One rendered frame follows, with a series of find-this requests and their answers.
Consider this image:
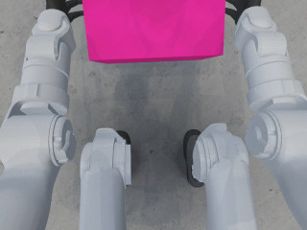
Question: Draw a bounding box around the robot right thigh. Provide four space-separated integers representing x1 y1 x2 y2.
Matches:
194 131 259 230

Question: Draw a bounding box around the robot left hand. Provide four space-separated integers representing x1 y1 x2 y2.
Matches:
46 0 84 23

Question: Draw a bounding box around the carton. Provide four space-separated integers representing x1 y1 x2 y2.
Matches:
82 0 225 64

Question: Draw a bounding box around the right robot upper arm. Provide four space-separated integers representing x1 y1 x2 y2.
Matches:
245 109 307 230

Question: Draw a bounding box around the right robot forearm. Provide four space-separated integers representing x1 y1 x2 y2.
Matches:
233 6 307 112

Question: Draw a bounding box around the left robot forearm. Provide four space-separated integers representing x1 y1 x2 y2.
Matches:
0 9 77 163

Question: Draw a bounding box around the left robot foot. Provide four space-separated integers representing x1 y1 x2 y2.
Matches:
116 130 131 186

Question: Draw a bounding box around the left robot upper arm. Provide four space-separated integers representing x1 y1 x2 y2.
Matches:
0 114 77 230

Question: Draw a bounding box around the robot right hand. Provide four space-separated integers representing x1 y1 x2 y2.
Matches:
224 0 262 25

